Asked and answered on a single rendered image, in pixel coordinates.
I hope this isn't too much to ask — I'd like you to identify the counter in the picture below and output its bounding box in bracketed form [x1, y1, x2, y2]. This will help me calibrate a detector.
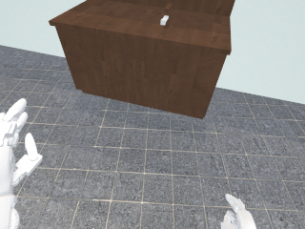
[49, 0, 235, 119]

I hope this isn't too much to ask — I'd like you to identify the left robot hand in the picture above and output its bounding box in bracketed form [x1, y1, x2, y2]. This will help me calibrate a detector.
[0, 98, 43, 196]

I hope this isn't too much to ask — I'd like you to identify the robot left forearm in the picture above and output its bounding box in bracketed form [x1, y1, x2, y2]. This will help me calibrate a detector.
[0, 194, 21, 229]

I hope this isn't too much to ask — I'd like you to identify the tap lever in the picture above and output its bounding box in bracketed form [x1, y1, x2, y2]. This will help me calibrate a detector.
[160, 15, 169, 26]

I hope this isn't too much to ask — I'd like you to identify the right robot hand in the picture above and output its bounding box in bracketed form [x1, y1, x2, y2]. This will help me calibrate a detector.
[220, 194, 256, 229]

